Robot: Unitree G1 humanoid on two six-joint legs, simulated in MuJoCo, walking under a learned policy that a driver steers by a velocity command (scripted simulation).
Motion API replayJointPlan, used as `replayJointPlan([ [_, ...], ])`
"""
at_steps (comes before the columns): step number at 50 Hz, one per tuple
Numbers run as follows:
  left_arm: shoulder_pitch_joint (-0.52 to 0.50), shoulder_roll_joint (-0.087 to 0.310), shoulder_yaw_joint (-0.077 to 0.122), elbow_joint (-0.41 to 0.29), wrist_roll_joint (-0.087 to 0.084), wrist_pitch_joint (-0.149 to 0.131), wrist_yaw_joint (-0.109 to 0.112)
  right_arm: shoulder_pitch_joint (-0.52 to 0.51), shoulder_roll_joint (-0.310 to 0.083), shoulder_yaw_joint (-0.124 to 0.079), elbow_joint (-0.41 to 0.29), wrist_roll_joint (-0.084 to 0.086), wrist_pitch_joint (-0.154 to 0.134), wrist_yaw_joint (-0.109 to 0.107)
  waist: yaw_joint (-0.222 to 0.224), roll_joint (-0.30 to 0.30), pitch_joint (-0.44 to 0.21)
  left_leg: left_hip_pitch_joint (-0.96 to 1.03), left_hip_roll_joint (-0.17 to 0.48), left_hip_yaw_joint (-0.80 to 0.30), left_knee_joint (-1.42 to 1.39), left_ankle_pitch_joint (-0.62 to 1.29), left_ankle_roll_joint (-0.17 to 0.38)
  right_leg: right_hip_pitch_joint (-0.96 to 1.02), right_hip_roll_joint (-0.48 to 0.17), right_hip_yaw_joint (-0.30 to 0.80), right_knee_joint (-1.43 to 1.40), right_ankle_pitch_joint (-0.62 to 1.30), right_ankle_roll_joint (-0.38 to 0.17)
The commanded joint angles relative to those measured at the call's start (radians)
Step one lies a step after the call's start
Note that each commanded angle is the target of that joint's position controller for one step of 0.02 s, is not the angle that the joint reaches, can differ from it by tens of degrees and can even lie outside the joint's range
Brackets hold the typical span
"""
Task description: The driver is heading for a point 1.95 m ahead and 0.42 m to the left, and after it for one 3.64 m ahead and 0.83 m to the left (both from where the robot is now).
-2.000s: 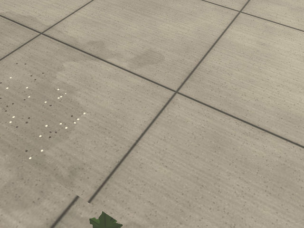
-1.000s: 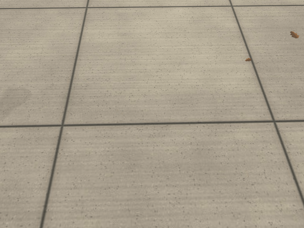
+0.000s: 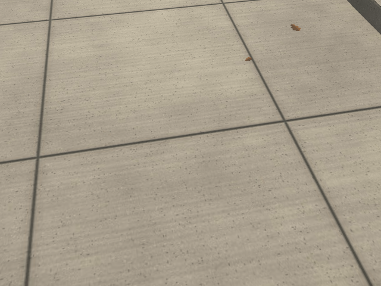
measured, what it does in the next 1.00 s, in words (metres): stands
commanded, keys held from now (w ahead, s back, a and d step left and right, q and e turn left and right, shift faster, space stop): no key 0.78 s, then w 0.18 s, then no key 0.04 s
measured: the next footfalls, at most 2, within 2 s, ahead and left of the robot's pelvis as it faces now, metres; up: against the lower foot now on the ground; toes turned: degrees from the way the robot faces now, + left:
left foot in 1.28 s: +0.19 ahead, +0.08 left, +0.00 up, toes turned +2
right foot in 1.52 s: +0.10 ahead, -0.17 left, +0.00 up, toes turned -4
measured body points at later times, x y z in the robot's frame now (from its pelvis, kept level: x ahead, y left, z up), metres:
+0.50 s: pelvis -0.02 -0.02 +0.01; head +0.00 -0.02 +0.46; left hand +0.15 +0.24 -0.10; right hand +0.11 -0.29 -0.10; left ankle -0.02 +0.09 -0.73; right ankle -0.03 -0.15 -0.73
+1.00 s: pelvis +0.02 -0.03 +0.01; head +0.03 -0.03 +0.46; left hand +0.12 +0.26 -0.11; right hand +0.09 -0.32 -0.11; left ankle -0.02 +0.09 -0.73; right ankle -0.03 -0.15 -0.73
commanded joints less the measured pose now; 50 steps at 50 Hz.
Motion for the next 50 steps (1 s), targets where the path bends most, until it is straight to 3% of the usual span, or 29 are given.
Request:
replayJointPlan([
  [1,-0.07,0.154,0.026,-0.088,-0.011,-0.037,-0.011,-0.027,-0.195,-0.073,-0.074,-0.021,-0.015,-0.032,-0.037,-0.001,-0.086,0.202,0.079,-0.06,-0.018,0.592,0.036,-0.084,-0.016,0.012,-0.083,0.418,-0.047],
  [4,-0.05,0.139,0.023,-0.076,-0.011,-0.025,-0.016,-0.014,-0.144,-0.068,-0.056,-0.013,0.005,-0.017,-0.026,0.015,-0.062,0.156,0.073,-0.07,-0.064,0.44,0.019,-0.052,-0.009,0.006,-0.096,0.255,-0.013],
  [9,-0.131,0.117,0.021,-0.096,-0.008,-0.023,-0.02,-0.061,-0.167,-0.085,-0.043,-0.021,0.009,-0.02,-0.032,0.005,-0.025,0.081,0.057,-0.059,-0.118,0.18,-0.007,-0.015,-0.001,0.01,-0.144,0.129,-0.024],
  [20,-0.197,0.154,0.033,-0.095,-0.007,-0.03,-0.021,-0.058,-0.218,-0.096,0.019,-0.022,0.015,-0.046,-0.035,-0.006,-0.034,0.085,0.06,-0.056,-0.165,0.215,-0.013,0.082,0.001,0.012,-0.161,0.226,-0.05],
  [39,-0.202,0.204,0.041,-0.009,0.0,-0.018,-0.012,-0.062,-0.258,-0.09,0.117,-0.028,0.033,-0.051,-0.044,0.003,-0.02,0.174,0.064,-0.047,-0.228,0.275,-0.01,0.119,0.01,-0.001,-0.226,0.275,-0.059],
  [40,-0.172,0.213,0.045,0.006,0.004,-0.014,-0.009,-0.035,-0.268,-0.093,0.132,-0.032,0.037,-0.053,-0.044,0.004,-0.013,0.178,0.063,-0.048,-0.246,0.165,-0.003,0.117,0.011,0.001,-0.247,0.168,-0.067],
  [41,-0.141,0.252,0.061,0.017,0.022,-0.01,0.001,-0.003,-0.31,-0.111,0.143,-0.05,0.04,-0.062,-0.045,0.003,0.024,0.16,0.059,-0.054,-0.257,-0.059,0.028,0.092,0.012,0.009,-0.26,-0.039,-0.1],
  [42,-0.12,0.256,0.066,0.024,0.04,-0.011,0.013,0.023,-0.32,-0.118,0.152,-0.066,0.038,-0.072,-0.049,0.0,0.076,0.129,0.073,-0.084,-0.274,-0.24,0.064,0.055,-0.005,0.04,-0.276,-0.197,-0.138],
  [44,-0.122,0.211,0.056,0.018,0.054,-0.026,0.036,0.043,-0.274,-0.11,0.152,-0.081,0.02,-0.097,-0.059,0.007,0.12,0.131,0.114,-0.149,-0.292,-0.326,0.126,0.019,-0.028,0.078,-0.276,-0.256,-0.19],
  [46,-0.172,0.165,0.04,-0.006,0.045,-0.044,0.049,0.046,-0.239,-0.097,0.139,-0.071,0.004,-0.117,-0.078,0.032,0.087,0.212,0.159,-0.205,-0.319,-0.252,0.164,0.014,-0.02,0.057,-0.231,-0.143,-0.191],
  [48,-0.205,0.144,0.033,-0.024,0.05,-0.052,0.052,0.091,-0.255,-0.097,0.14,-0.066,-0.003,-0.131,-0.101,0.088,0.087,0.285,0.236,-0.315,-0.383,-0.2,0.218,-0.039,0.022,-0.006,-0.109,-0.048,-0.16],
  [49,-0.185,0.13,0.032,-0.029,0.054,-0.059,0.049,0.073,-0.263,-0.093,0.137,-0.055,0.0,-0.135,-0.079,0.123,0.101,0.273,0.293,-0.358,-0.393,-0.128,0.247,-0.039,0.041,-0.062,-0.053,-0.033,-0.141],
  [50,-0.153,0.136,0.034,-0.022,0.052,-0.066,0.046,0.054,-0.262,-0.087,0.134,-0.048,0.006,-0.138,-0.054,0.104,0.106,0.246,0.3,-0.342,-0.372,-0.039,0.248,0.005,0.046,-0.084,-0.095,-0.046,-0.137],
])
